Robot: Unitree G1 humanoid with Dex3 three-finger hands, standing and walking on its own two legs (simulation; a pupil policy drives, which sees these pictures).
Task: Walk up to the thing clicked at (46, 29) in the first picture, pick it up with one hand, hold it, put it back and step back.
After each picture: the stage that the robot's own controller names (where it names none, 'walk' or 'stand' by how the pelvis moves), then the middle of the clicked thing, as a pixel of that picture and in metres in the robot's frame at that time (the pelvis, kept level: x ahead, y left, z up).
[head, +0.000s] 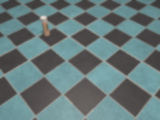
stand; (45, 26) +1.62 +0.52 -0.66
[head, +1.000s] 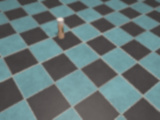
walk; (60, 28) +1.52 +0.29 -0.63
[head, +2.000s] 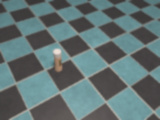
walk; (57, 60) +0.98 +0.24 -0.64
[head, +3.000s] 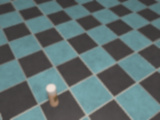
walk; (52, 95) +0.62 +0.24 -0.64
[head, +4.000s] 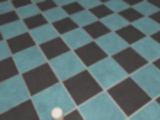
stand; (59, 119) +0.43 +0.20 -0.63
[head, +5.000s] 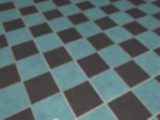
stand; out of the picture +0.41 +0.20 -0.65
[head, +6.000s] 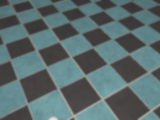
stand; out of the picture +0.39 +0.22 -0.65
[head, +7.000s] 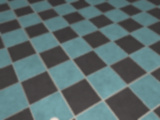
stand; out of the picture +0.41 +0.22 -0.66
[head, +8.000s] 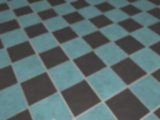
stand; out of the picture +0.40 +0.22 -0.66
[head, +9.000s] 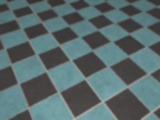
stand; out of the picture +0.39 +0.22 -0.66
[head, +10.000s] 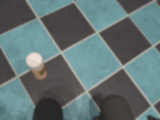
go down; (37, 67) +0.47 +0.20 -0.38
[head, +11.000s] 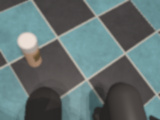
go down; (31, 52) +0.50 +0.21 -0.28
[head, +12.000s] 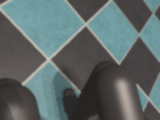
close in; out of the picture +0.49 +0.26 -0.17
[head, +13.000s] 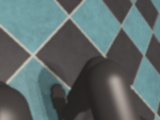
close; out of the picture +0.48 +0.28 -0.17
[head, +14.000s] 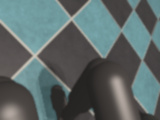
lift; out of the picture +0.43 +0.26 -0.17
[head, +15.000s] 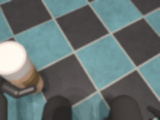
lift; (23, 74) +0.34 +0.20 +0.01
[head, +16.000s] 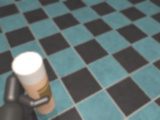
hold; (38, 87) +0.31 +0.16 +0.05
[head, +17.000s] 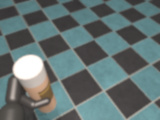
hold; (39, 88) +0.31 +0.16 +0.05
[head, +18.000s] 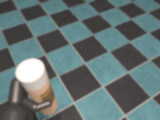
crouch; (41, 91) +0.31 +0.15 +0.02
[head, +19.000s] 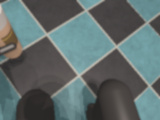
crouch; (1, 34) +0.48 +0.21 -0.04
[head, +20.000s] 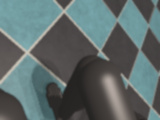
lower; out of the picture +0.47 +0.26 -0.18
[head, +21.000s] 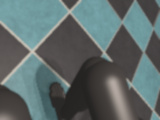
lower; out of the picture +0.47 +0.27 -0.17
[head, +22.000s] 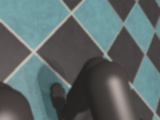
lower; out of the picture +0.47 +0.27 -0.17
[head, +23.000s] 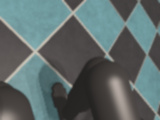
lower; out of the picture +0.46 +0.27 -0.17
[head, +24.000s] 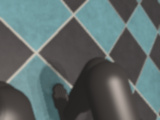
draw back; out of the picture +0.46 +0.24 -0.17
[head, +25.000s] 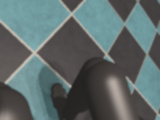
withdraw; out of the picture +0.46 +0.24 -0.18
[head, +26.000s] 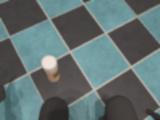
walk; (51, 70) +0.47 +0.16 -0.38
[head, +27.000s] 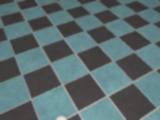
stand; out of the picture +0.40 +0.15 -0.60
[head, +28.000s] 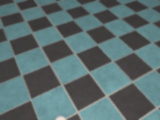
stand; out of the picture +0.40 +0.16 -0.60
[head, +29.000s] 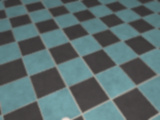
stand; out of the picture +0.40 +0.14 -0.64
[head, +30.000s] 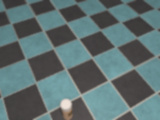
walk; (67, 110) +0.45 +0.12 -0.63
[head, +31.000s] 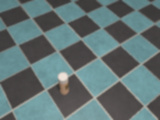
walk; (63, 84) +0.62 +0.15 -0.63
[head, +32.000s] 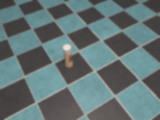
walk; (68, 56) +0.95 +0.19 -0.62
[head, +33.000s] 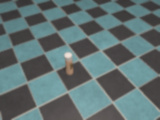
stand; (68, 64) +1.01 +0.18 -0.65
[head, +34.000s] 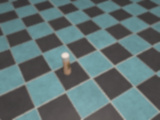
stand; (66, 64) +1.01 +0.20 -0.66
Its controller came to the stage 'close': yes
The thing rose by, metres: 0.70
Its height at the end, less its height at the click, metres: +0.00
